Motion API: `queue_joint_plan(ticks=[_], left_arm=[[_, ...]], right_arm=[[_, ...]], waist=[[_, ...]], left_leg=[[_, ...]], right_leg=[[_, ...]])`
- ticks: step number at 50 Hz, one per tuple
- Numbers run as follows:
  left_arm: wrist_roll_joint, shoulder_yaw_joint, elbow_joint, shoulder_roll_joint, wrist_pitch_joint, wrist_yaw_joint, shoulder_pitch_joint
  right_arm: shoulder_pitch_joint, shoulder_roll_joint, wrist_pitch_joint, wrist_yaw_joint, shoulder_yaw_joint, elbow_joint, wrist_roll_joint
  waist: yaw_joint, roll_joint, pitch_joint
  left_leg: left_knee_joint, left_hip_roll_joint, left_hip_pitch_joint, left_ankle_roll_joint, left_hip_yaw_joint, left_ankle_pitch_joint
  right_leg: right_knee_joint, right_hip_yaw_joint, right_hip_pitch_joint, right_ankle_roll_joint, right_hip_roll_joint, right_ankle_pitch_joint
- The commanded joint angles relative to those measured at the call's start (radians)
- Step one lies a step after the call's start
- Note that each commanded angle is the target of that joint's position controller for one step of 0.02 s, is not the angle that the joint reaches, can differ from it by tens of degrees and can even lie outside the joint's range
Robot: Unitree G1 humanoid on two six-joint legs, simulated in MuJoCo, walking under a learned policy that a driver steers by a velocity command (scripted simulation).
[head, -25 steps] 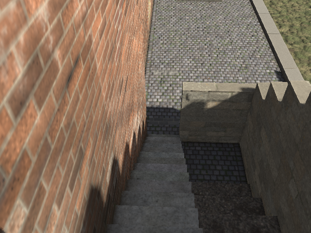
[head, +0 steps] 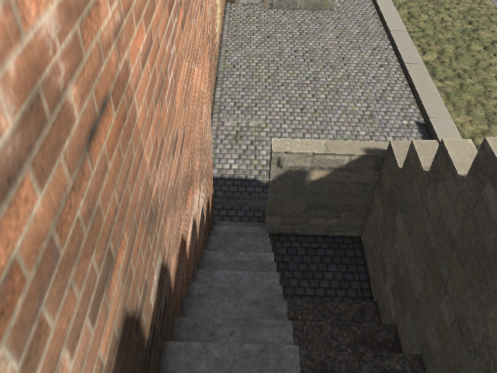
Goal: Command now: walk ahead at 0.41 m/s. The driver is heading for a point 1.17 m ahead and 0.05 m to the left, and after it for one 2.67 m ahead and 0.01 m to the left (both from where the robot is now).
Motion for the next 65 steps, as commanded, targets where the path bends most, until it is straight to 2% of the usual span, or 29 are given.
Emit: queue_joint_plan(ticks=[1, 7, 9, 10, 19, 23, 24, 26, 29, 31, 33, 35, 36, 39, 41, 43, 45, 46, 47, 49, 51, 52, 53, 54, 55, 56, 63, 64, 65], left_arm=[[0.016, 0.001, -0.070, 0.035, -0.024, 0.001, -0.049], [0.008, 0.010, 0.053, 0.029, -0.039, 0.001, 0.266], [-0.003, 0.077, 0.087, 0.254, -0.073, 0.003, 0.439], [-0.010, 0.086, 0.095, 0.266, -0.092, 0.004, 0.404], [-0.050, 0.045, 0.103, 0.078, -0.127, 0.022, 0.012], [0.024, 0.050, 0.155, 0.103, -0.086, 0.025, -0.004], [0.053, 0.014, 0.124, 0.164, -0.157, -0.040, 0.047], [-0.036, 0.070, 0.147, 0.240, -0.175, -0.030, 0.108], [-0.007, 0.033, 0.052, 0.114, -0.191, -0.020, 0.224], [-0.014, 0.002, -0.051, 0.110, -0.198, 0.051, -0.141], [-0.059, 0.007, 0.059, 0.160, -0.182, 0.091, 0.051], [0.039, -0.009, 0.098, 0.073, -0.142, 0.056, 0.050], [0.082, -0.019, 0.075, 0.074, -0.142, 0.037, -0.023], [0.008, -0.026, 0.044, 0.081, -0.115, 0.010, -0.079], [0.045, 0.002, 0.069, 0.100, -0.102, -0.003, 0.127], [0.043, 0.032, 0.076, 0.153, -0.104, 0.006, 0.249], [-0.051, 0.043, 0.104, 0.174, -0.122, 0.002, 0.180], [-0.026, 0.053, 0.200, 0.175, -0.140, -0.005, 0.463], [0.009, 0.074, 0.222, 0.278, -0.141, -0.033, 0.578], [0.078, 0.102, 0.187, 0.304, -0.140, -0.020, 0.440], [0.010, 0.037, 0.168, 0.099, -0.160, -0.004, 0.254], [-0.039, 0.009, 0.129, 0.009, -0.132, -0.021, 0.184], [-0.053, -0.005, 0.071, 0.037, -0.133, 0.000, 0.027], [0.013, -0.029, 0.140, 0.024, -0.182, 0.038, 0.084], [-0.052, 0.009, 0.158, 0.093, -0.159, 0.028, 0.100], [-0.056, 0.025, 0.178, 0.159, -0.146, 0.008, 0.167], [-0.028, 0.015, 0.219, 0.073, -0.109, 0.032, 0.212], [0.058, -0.023, 0.206, 0.142, -0.157, 0.010, 0.124], [-0.025, 0.021, 0.226, 0.029, -0.143, 0.026, 0.229]], right_arm=[[0.223, -0.184, -0.012, -0.002, -0.057, 0.045, -0.005], [-0.097, -0.116, -0.040, -0.010, -0.058, -0.033, -0.002], [-0.162, -0.119, -0.059, 0.001, -0.066, -0.118, -0.003], [-0.164, -0.125, -0.060, -0.008, -0.067, -0.112, -0.009], [-0.066, 0.001, 0.013, 0.031, -0.059, -0.046, -0.016], [0.126, -0.103, 0.007, 0.012, -0.089, 0.055, -0.020], [0.220, -0.096, -0.010, 0.156, -0.026, -0.028, -0.307], [0.358, -0.158, -0.033, 0.203, -0.072, 0.030, -0.222], [0.312, -0.275, -0.128, 0.234, -0.081, -0.005, -0.164], [0.042, 0.020, -0.168, 0.183, 0.001, -0.051, -0.147], [-0.014, -0.007, -0.132, 0.167, 0.018, -0.108, -0.140], [0.118, -0.090, -0.099, 0.146, -0.010, -0.069, -0.132], [0.108, 0.047, -0.118, 0.113, 0.026, -0.110, -0.097], [0.148, -0.037, -0.102, 0.084, 0.012, -0.124, -0.066], [0.037, -0.098, -0.107, 0.127, 0.006, -0.143, -0.143], [-0.164, -0.044, -0.122, 0.129, 0.007, -0.214, -0.134], [-0.014, -0.121, -0.111, 0.142, -0.038, -0.134, -0.094], [0.033, -0.126, -0.113, 0.182, -0.045, -0.097, -0.179], [0.297, 0.063, -0.119, 0.226, -0.024, -0.047, -0.164], [0.021, 0.065, -0.081, 0.193, -0.024, -0.257, -0.085], [0.161, 0.094, -0.047, 0.165, -0.003, -0.176, -0.115], [-0.003, 0.001, -0.026, 0.016, -0.056, -0.100, -0.024], [-0.128, -0.001, -0.014, -0.028, -0.039, -0.170, -0.009], [0.037, 0.105, -0.024, 0.129, 0.004, -0.149, -0.144], [-0.077, 0.043, -0.008, 0.019, -0.039, -0.090, -0.065], [-0.019, 0.052, 0.004, -0.020, -0.030, -0.052, -0.057], [-0.284, 0.006, -0.027, 0.013, -0.029, -0.043, -0.019], [-0.149, 0.014, -0.020, 0.157, 0.029, -0.119, -0.281], [-0.226, -0.070, -0.041, 0.056, -0.058, 0.004, -0.039]], waist=[[-0.068, 0.179, 0.162], [0.160, 0.054, 0.059], [0.206, -0.220, 0.133], [0.163, -0.149, 0.197], [-0.057, 0.015, 0.094], [-0.066, -0.100, 0.118], [-0.098, -0.060, 0.334], [-0.155, 0.297, 0.180], [0.001, 0.247, -0.153], [-0.027, -0.006, 0.068], [0.051, 0.016, 0.192], [0.035, 0.131, 0.080], [-0.011, 0.132, 0.106], [-0.040, 0.029, 0.065], [0.109, 0.137, 0.102], [0.168, 0.102, 0.143], [0.062, -0.064, 0.129], [0.138, -0.052, 0.061], [0.060, -0.274, -0.212], [0.096, -0.059, 0.022], [-0.021, 0.098, 0.044], [0.002, 0.193, -0.006], [-0.061, 0.176, 0.153], [-0.115, -0.127, 0.207], [-0.067, 0.103, 0.120], [-0.054, 0.062, 0.042], [0.109, -0.043, 0.153], [-0.025, -0.185, 0.317], [0.108, 0.087, 0.176]], left_leg=[[-0.251, 0.299, 0.201, 0.229, -0.491, 0.001], [0.149, 0.075, -0.447, 0.097, -0.130, -0.068], [0.556, -0.067, -0.755, 0.057, -0.094, -0.221], [0.601, -0.010, -0.841, 0.041, -0.173, -0.147], [0.031, -0.055, 0.091, -0.056, -0.045, 0.969], [-0.047, 0.019, 0.131, -0.034, -0.049, 0.937], [0.214, 0.092, 0.166, -0.013, -0.146, 0.519], [-0.461, 0.010, 0.020, 0.062, -0.157, 0.417], [0.075, 0.248, 0.558, 0.472, -0.640, 0.957], [-0.085, 0.287, 0.234, 0.395, -0.795, 0.092], [-0.003, 0.261, -0.419, 0.411, -0.639, 0.275], [-0.002, 0.131, -0.541, 0.308, -0.532, 0.171], [0.129, 0.071, -0.375, 0.260, -0.490, 0.091], [0.243, 0.012, -0.375, 0.202, -0.362, -0.024], [0.256, 0.007, -0.781, 0.209, -0.370, 0.019], [0.462, 0.028, -0.644, 0.147, -0.330, 0.259], [0.763, -0.035, -0.186, 0.176, -0.276, 0.456], [0.992, -0.055, -0.353, 0.159, -0.300, 0.638], [1.518, -0.215, -0.674, 0.070, -0.284, -0.192], [1.664, -0.192, -1.266, 0.007, -0.299, -0.168], [1.406, -0.052, -1.168, 0.023, -0.305, 0.159], [1.182, -0.067, -0.817, -0.034, -0.221, 0.187], [0.694, -0.013, -0.598, -0.073, -0.187, 0.383], [1.020, 0.051, -0.692, 0.007, -0.198, 0.556], [0.594, 0.023, -0.465, -0.054, -0.126, 0.582], [0.614, 0.023, -0.378, -0.046, -0.085, 0.627], [-0.035, 0.021, -0.287, 0.002, -0.059, 1.028], [0.264, 0.096, -0.342, 0.014, -0.234, 0.917], [-0.082, -0.015, -0.371, 0.002, -0.023, 0.998]], right_leg=[[0.120, -0.080, -0.467, 0.008, -0.011, -0.093], [0.052, -0.038, 0.208, -0.033, -0.032, 0.017], [-0.284, 0.624, 0.313, -0.193, -0.326, 0.318], [-0.287, 0.662, 0.312, -0.263, -0.403, 0.392], [-0.037, -0.070, -0.455, -0.094, -0.110, -0.063], [0.281, -0.053, -0.237, -0.053, -0.108, -0.066], [0.686, 0.002, -0.506, -0.064, -0.167, -0.161], [1.161, 0.040, -0.196, -0.072, -0.008, -0.211], [1.655, 0.063, -0.973, 0.001, 0.112, -0.239], [1.022, 0.175, -1.202, 0.096, -0.117, 0.142], [0.628, 0.124, -0.773, 0.165, -0.186, 0.366], [0.722, -0.063, -0.428, 0.120, -0.118, 0.374], [0.434, 0.054, -0.666, 0.094, -0.190, 0.651], [-0.015, -0.044, -0.438, 0.075, -0.155, 0.809], [0.450, -0.157, 0.034, 0.066, -0.084, 0.825], [0.277, -0.121, 0.032, 0.078, -0.097, 0.557], [-0.479, -0.255, 0.013, 0.053, -0.044, 0.498], [-0.293, -0.284, 0.370, 0.013, -0.010, 0.564], [0.126, 0.035, 0.778, -0.296, -0.257, 1.312], [-0.001, 0.394, 0.639, -0.408, -0.470, 1.305], [-0.067, 0.244, 0.243, -0.275, -0.344, 0.735], [-0.175, 0.264, -0.003, -0.232, -0.429, 0.781], [-0.316, 0.161, -0.361, -0.172, -0.342, 0.588], [-0.253, 0.113, -0.505, -0.183, -0.199, 0.351], [-0.264, 0.151, -0.375, -0.174, -0.284, 0.689], [-0.212, 0.153, -0.289, -0.172, -0.268, 0.890], [-0.003, 0.052, -0.066, -0.173, -0.139, 0.281], [0.118, 0.197, -0.334, -0.239, -0.229, 0.046], [0.085, -0.003, 0.007, -0.133, -0.119, 0.202]])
